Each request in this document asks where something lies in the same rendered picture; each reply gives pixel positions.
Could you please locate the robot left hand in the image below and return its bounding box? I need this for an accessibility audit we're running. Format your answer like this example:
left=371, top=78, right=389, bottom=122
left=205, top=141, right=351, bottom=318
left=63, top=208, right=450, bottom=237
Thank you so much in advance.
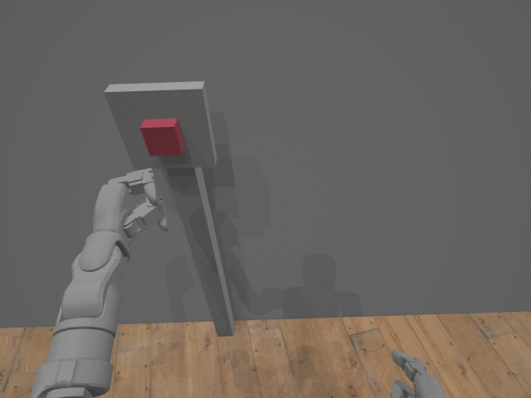
left=93, top=168, right=169, bottom=245

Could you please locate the button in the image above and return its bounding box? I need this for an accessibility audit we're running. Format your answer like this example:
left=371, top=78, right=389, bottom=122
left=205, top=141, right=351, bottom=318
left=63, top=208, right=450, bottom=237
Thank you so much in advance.
left=140, top=119, right=184, bottom=156

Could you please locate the panel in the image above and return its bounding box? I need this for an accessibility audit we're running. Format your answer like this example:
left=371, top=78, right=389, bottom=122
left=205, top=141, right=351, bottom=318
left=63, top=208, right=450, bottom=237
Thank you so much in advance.
left=104, top=81, right=234, bottom=337

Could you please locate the robot right hand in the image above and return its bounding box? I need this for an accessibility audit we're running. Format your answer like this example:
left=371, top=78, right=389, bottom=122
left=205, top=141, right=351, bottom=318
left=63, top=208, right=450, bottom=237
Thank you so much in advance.
left=387, top=350, right=446, bottom=398

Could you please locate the robot left forearm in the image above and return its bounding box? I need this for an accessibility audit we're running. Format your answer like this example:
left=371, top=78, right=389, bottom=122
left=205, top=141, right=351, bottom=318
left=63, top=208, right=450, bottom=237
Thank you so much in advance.
left=29, top=231, right=131, bottom=398

